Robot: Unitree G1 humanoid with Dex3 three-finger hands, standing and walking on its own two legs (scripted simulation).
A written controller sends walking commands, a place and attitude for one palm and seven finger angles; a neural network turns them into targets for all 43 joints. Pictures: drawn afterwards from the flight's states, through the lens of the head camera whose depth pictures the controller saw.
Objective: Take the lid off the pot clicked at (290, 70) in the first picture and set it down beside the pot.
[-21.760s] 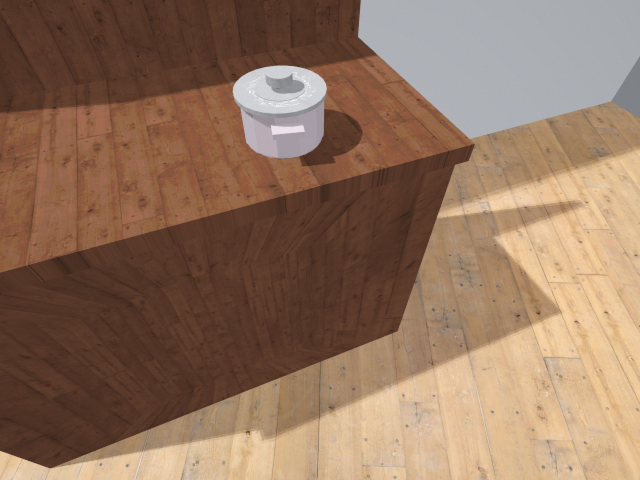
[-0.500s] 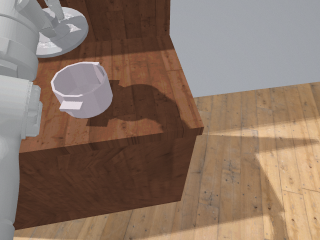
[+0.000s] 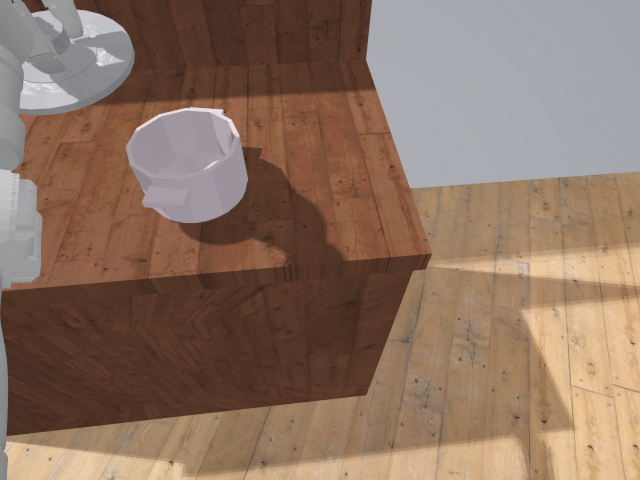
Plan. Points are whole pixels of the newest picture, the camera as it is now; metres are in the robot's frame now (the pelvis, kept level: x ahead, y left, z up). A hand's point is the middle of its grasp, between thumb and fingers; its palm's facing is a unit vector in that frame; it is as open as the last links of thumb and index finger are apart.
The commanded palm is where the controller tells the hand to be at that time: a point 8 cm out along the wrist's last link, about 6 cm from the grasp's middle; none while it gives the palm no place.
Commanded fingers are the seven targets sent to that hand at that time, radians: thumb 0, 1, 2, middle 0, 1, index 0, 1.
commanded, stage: move the lid sideways beside the pot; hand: left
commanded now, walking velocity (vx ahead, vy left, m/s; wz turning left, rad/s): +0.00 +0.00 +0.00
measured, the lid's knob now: (42, 37) +0.52 +0.26 +0.28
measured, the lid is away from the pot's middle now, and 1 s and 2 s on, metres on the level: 0.10 0.22 0.24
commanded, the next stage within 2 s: lower the lid onto the table in 1.84 s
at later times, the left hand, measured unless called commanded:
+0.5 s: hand out of the picture +0.48 +0.30 +0.30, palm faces -0.21 -0.17 -0.96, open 7.3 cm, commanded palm +0.49 +0.30 +0.38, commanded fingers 0.00 0.83 0.70 -0.87 -1.08 -0.84 -1.06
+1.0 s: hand out of the picture +0.46 +0.36 +0.29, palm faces -0.20 -0.21 -0.96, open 7.3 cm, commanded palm +0.48 +0.37 +0.38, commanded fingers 0.00 0.83 0.70 -0.87 -1.08 -0.84 -1.06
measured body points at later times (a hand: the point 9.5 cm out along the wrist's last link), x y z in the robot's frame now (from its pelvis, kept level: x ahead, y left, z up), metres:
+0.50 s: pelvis +0.00 +0.00 +0.00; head +0.06 +0.00 +0.45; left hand +0.49 +0.30 +0.35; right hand +0.03 -0.28 -0.13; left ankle +0.02 +0.11 -0.73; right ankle -0.07 -0.13 -0.73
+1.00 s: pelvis +0.01 +0.00 +0.00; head +0.07 +0.00 +0.45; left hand +0.47 +0.36 +0.35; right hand +0.04 -0.28 -0.13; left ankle +0.02 +0.11 -0.73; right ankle -0.07 -0.13 -0.73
